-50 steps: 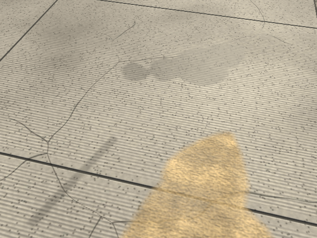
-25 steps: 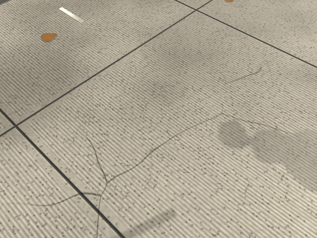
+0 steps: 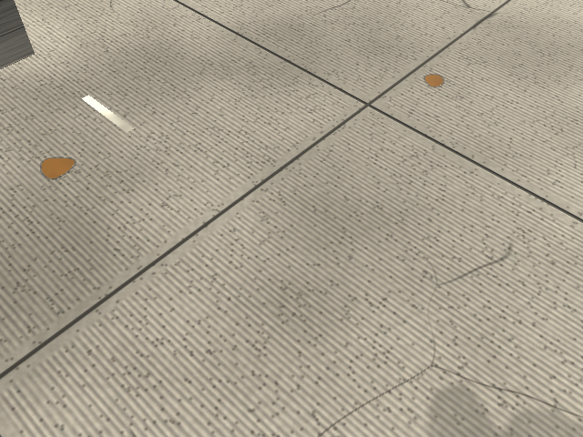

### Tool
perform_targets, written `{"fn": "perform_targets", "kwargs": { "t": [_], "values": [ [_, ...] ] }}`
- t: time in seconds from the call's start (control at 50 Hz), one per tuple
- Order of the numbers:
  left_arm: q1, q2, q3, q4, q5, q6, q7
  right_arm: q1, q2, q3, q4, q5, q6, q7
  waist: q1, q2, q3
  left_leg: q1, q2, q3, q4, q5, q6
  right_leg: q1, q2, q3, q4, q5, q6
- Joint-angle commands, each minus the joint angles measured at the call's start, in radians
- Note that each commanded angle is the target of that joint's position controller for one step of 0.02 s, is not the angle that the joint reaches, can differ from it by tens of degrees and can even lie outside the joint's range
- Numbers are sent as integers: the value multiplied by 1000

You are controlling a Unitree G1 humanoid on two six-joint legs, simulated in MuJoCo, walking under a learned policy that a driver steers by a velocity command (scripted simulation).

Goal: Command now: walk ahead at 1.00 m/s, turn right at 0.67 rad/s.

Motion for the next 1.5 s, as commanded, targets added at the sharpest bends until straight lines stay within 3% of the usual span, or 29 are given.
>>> {"fn": "perform_targets", "kwargs": {
  "t": [0.02,0.14,0.2,0.22,0.24,0.26,0.28,0.32,0.36,0.44,0.54,0.64,0.74,0.76,0.78,0.8,0.82,0.86,0.92,1.14,1.2,1.24,1.26,1.28,1.3,1.32,1.36,1.42,1.5],
  "values": [
    [-49,-6,0,-91,12,23,-22,-20,-51,-13,-36,19,-45,0,24,124,83,9,269,-132,-313,235,59,-179,-66,16,-38,107,8],
    [-239,4,-20,-160,17,2,-59,3,-102,-18,-4,22,-57,-24,30,34,130,47,185,140,-260,864,-6,37,73,-206,-519,414,-48],
    [100,82,13,-64,27,-6,-45,-28,-213,-46,-33,31,-24,-47,183,102,-88,75,233,109,241,1251,-39,440,214,-222,-566,336,-83],
    [285,126,38,-10,28,-6,-22,-63,-215,-49,-46,33,-10,-41,261,92,-176,-2,236,81,531,1092,-44,641,210,-148,-598,355,-118],
    [262,173,60,2,17,-5,10,-60,-141,-38,-29,39,-2,-19,228,-26,-121,-155,71,79,896,182,-72,706,132,-38,-707,469,-157],
    [189,308,85,-29,30,5,13,100,-36,-12,-85,15,3,-26,61,-181,-179,-458,-20,1,1291,-365,-117,912,-96,272,-531,1312,-262],
    [167,352,110,-92,13,12,12,112,-77,-3,-144,20,2,-34,88,-103,-464,-577,-23,-200,1371,-282,-116,1063,-225,569,-696,1134,-417],
    [1,233,86,-135,-13,31,35,-1,-122,0,-154,-3,2,-34,18,108,-217,-577,58,-233,1180,-165,-98,713,-152,553,-885,611,-351],
    [-17,163,64,-127,-26,23,43,-28,-117,-1,-161,-26,44,-40,-32,153,-65,-476,109,-229,1007,-154,-122,430,-79,430,-917,744,-285],
    [-12,189,75,-129,-5,7,36,-82,-66,12,-199,-19,93,-45,-40,131,-119,-380,123,-206,763,-81,-147,300,25,318,-870,931,-214],
    [0,185,81,-166,-8,29,31,-276,-66,19,-265,-20,101,-30,45,10,-94,-512,114,-268,538,134,-143,366,81,502,-1008,-119,-181],
    [92,197,93,-159,5,11,18,-427,-92,18,-291,-11,61,-13,127,-33,-12,-565,61,-291,252,147,-131,527,57,606,-989,-207,-180],
    [-56,202,88,-203,15,1,8,-256,-133,-4,-256,27,36,-14,-12,-68,-6,-27,4,-268,60,55,-95,203,95,625,-897,-243,-110],
    [-69,175,78,-203,12,-7,9,-142,-171,-20,-226,23,26,-24,-79,-10,-29,171,36,-282,31,26,-79,78,140,573,-777,-270,-74],
    [-47,102,55,-203,-4,-26,9,-9,-252,-47,-210,0,15,-40,-135,162,-111,366,214,-452,-48,-196,-47,-32,239,407,-490,-334,-32],
    [-72,57,34,-252,-35,-32,11,58,-328,-61,-219,-23,23,-48,-143,324,-213,471,441,-897,-221,-597,14,-197,328,226,-237,-395,-1],
    [-53,101,29,-251,-20,-19,19,-30,-302,-66,-218,-25,27,-44,-74,263,-143,366,475,-1018,-243,-656,51,-287,216,177,-88,-248,1],
    [-108,153,43,-230,20,0,-2,-65,-170,-36,-222,-6,35,-36,-62,96,-29,203,361,-669,-205,-403,-3,-258,129,136,-53,-99,16],
    [-120,120,33,-229,29,26,-45,-10,-145,-27,-172,5,21,-29,-50,165,10,138,255,-385,-245,-123,-42,-255,59,71,6,16,35],
    [-434,46,-33,-316,25,3,-69,215,-122,-17,-4,-5,-21,-7,-83,115,144,166,235,-56,-373,542,-11,-184,111,-92,-452,177,-32],
    [-407,56,-41,-299,30,0,-51,247,-179,-18,50,-3,-8,-32,-26,177,67,272,271,15,-211,1304,-8,36,209,-197,-569,48,-88],
    [-100,127,-9,-208,32,-5,-23,204,-232,-23,59,-4,14,-47,144,228,-114,243,315,14,180,1470,17,377,237,-140,-618,-50,-143],
    [116,171,16,-141,38,-11,-2,138,-230,-21,37,7,17,-44,257,208,-203,55,293,29,476,1264,32,683,175,-35,-721,-8,-183],
    [142,254,43,-115,49,-7,21,189,-96,5,-3,7,11,-20,157,1,-305,-305,162,11,835,239,26,1004,-79,297,-720,-293,-217],
    [137,286,55,-138,29,-5,26,204,-95,4,-51,23,-2,-6,116,-81,-428,-546,39,-127,1080,-205,24,1107,-270,784,-848,-386,-297],
    [118,243,54,-109,23,-7,30,37,-152,-11,-82,28,-8,-11,144,54,-257,-667,86,-210,1070,-79,41,1002,-209,660,-924,-261,-253],
    [47,163,39,-75,20,-26,35,23,-105,1,-84,24,-10,1,42,93,-13,-611,144,-201,918,-19,29,671,-138,423,-1000,-39,-212],
    [17,83,10,-50,1,-56,38,74,-53,11,-65,-17,44,24,-56,21,66,-516,189,-194,800,-44,-14,439,-51,275,-1095,-4,-188],
    [55,91,11,-17,-12,-89,18,-196,-39,23,-173,-14,42,40,-27,-9,183,-566,195,-116,512,187,-33,322,33,113,-1203,228,-165]
  ]
}}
